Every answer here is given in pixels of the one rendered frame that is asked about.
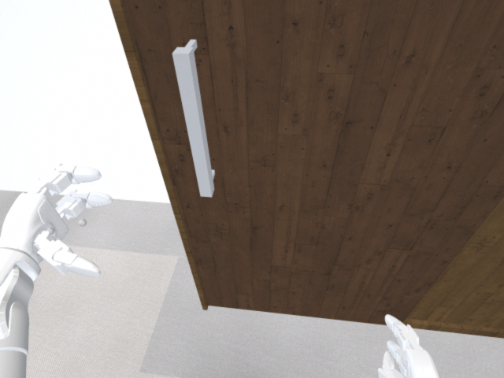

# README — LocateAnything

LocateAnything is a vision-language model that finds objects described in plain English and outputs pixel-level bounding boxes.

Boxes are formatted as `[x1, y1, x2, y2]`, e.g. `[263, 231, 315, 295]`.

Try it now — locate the handle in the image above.
[172, 39, 215, 198]

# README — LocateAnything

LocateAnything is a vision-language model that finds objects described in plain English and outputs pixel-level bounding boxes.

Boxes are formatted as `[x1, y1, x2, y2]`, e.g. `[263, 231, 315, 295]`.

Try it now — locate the right robot hand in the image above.
[378, 314, 439, 378]

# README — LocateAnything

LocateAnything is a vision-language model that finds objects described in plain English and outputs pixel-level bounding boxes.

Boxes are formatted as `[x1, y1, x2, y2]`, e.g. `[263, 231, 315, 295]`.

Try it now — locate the left robot hand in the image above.
[0, 162, 113, 277]

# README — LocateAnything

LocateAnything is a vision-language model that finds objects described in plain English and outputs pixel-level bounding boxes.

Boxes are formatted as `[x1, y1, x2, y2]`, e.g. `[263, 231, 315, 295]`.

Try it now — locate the wardrobe door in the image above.
[122, 0, 504, 324]
[406, 197, 504, 329]

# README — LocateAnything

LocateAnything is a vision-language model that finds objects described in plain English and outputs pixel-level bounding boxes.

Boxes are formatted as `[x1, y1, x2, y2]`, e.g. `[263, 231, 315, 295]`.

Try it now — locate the left robot forearm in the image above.
[0, 248, 41, 378]

